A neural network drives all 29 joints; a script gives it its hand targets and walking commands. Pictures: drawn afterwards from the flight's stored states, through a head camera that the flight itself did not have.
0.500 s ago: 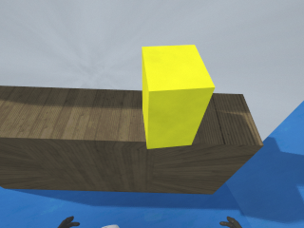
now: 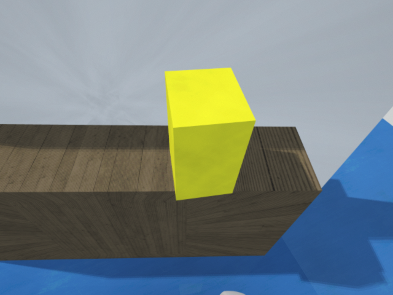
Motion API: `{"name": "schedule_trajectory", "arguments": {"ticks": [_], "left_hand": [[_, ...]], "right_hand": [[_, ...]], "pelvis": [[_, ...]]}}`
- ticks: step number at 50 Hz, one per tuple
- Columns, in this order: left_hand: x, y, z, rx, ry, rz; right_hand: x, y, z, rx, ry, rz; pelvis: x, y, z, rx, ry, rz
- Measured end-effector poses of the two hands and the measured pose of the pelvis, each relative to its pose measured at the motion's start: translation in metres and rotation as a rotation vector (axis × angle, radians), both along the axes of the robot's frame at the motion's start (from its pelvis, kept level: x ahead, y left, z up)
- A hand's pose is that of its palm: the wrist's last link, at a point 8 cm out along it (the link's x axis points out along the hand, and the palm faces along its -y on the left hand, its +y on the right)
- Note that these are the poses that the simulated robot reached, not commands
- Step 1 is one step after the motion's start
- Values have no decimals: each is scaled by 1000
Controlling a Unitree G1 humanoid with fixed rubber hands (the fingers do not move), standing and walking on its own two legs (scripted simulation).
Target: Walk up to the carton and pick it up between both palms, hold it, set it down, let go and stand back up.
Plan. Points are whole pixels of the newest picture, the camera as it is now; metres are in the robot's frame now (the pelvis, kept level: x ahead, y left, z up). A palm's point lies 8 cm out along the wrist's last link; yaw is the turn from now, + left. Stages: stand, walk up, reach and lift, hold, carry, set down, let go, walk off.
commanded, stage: walk up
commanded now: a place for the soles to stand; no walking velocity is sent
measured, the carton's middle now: (201, 138) +0.47 -0.01 +0.01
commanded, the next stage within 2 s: none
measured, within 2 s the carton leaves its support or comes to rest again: neither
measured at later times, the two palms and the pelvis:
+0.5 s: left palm out of the picture +0.07 +0.14 -0.12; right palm out of the picture +0.14 -0.37 -0.15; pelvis +0.07 -0.11 -0.01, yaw +7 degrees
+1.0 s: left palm out of the picture +0.06 +0.20 -0.14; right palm (302, 266) +0.21 -0.26 -0.13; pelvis +0.07 -0.05 -0.01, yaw +14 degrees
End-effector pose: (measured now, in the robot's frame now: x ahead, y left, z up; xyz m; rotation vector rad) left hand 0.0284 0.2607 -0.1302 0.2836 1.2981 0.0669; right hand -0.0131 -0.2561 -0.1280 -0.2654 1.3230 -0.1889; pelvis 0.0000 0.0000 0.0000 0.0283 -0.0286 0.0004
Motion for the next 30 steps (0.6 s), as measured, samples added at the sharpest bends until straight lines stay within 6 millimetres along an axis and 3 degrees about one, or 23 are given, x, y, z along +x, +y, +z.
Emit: {"name": "schedule_trajectory", "arguments": {"ticks": [5,9,13,18,25,30], "left_hand": [[39,-22,7,6,-65,-28],[65,-56,4,14,-129,-6],[59,-95,-7,23,-116,63],[45,-125,0,13,-75,133],[43,-119,12,72,-119,228],[38,-103,14,100,-129,266]], "right_hand": [[-32,-32,3,-13,87,-58],[-27,-64,-11,19,131,-52],[14,-91,-30,56,109,-6],[79,-104,-26,65,27,73],[149,-112,-18,36,-20,181],[195,-95,-13,42,-80,241]], "pelvis": [[12,-29,0,12,-11,-8],[28,-62,-10,23,-19,-4],[42,-90,-20,-3,-28,7],[54,-103,-11,-17,-15,48],[66,-106,-6,-19,-5,117],[67,-97,-5,-18,1,167]]}}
